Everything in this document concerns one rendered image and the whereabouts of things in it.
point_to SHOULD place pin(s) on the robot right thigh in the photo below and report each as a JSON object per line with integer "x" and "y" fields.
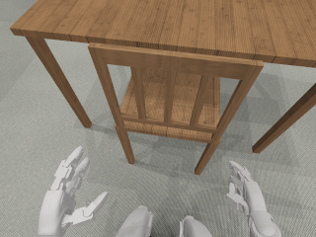
{"x": 191, "y": 228}

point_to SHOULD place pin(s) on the robot left thigh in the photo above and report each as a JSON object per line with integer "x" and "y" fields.
{"x": 137, "y": 224}

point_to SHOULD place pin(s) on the right robot hand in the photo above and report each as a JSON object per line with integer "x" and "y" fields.
{"x": 249, "y": 197}

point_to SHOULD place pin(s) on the table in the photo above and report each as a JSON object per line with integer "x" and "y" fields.
{"x": 272, "y": 31}

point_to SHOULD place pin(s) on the left robot hand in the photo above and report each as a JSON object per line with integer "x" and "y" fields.
{"x": 53, "y": 220}

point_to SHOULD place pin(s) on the chair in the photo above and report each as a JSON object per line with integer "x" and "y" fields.
{"x": 173, "y": 94}

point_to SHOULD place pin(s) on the right robot forearm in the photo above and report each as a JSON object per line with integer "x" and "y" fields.
{"x": 262, "y": 224}

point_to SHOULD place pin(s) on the robot thigh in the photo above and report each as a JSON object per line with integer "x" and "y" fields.
{"x": 191, "y": 228}
{"x": 137, "y": 224}

